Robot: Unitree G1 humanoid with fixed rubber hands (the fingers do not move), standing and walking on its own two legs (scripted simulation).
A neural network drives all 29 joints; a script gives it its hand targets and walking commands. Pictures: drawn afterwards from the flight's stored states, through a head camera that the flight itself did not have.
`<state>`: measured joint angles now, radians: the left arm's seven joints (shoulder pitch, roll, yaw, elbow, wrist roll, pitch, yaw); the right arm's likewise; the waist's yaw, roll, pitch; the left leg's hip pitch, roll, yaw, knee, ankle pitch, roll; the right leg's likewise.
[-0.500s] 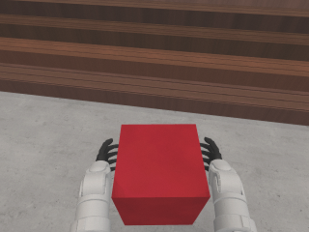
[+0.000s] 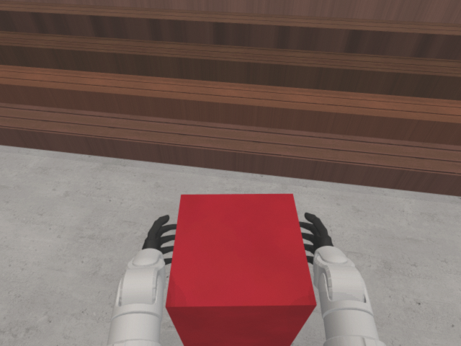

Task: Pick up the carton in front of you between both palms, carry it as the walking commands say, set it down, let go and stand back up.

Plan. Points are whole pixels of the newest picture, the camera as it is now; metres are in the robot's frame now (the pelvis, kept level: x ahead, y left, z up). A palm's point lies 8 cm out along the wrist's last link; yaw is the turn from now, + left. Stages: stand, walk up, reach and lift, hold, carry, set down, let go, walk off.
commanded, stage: reach and lift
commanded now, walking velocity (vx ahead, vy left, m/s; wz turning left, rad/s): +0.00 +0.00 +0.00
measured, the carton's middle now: (237, 274) +0.29 +0.00 -0.04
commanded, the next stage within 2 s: hold in 0.16 s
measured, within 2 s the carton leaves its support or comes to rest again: neither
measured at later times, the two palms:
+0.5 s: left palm (150, 260) +0.27 +0.15 +0.05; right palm (328, 258) +0.27 -0.15 +0.05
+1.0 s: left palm (168, 214) +0.34 +0.12 +0.08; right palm (335, 213) +0.34 -0.17 +0.08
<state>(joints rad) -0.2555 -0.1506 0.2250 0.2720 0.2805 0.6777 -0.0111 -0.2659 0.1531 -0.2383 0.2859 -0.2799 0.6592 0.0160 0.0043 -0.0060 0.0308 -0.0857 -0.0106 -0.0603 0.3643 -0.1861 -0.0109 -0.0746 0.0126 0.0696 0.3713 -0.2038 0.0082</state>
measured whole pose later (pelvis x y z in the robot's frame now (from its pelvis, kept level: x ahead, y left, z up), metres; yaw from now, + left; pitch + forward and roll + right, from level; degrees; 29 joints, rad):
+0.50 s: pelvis -0.01 +0.00 +0.00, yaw +0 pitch -8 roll +0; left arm -0.26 -0.15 0.21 0.21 0.27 0.77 -0.01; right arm -0.27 0.15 -0.23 0.22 -0.27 0.76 0.01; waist 0.00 -0.01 0.05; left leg -0.05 -0.01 -0.06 0.36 -0.17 -0.01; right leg -0.03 0.01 0.07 0.37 -0.19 0.01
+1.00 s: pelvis +0.06 -0.02 -0.01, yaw +0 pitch +4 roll +1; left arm -0.24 -0.12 0.10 -0.06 0.14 1.07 0.09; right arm -0.24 0.07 -0.14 -0.07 -0.10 1.07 -0.06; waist 0.00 -0.02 -0.18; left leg -0.39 0.03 0.09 0.68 -0.44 -0.01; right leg -0.22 -0.03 -0.03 0.46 -0.32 -0.01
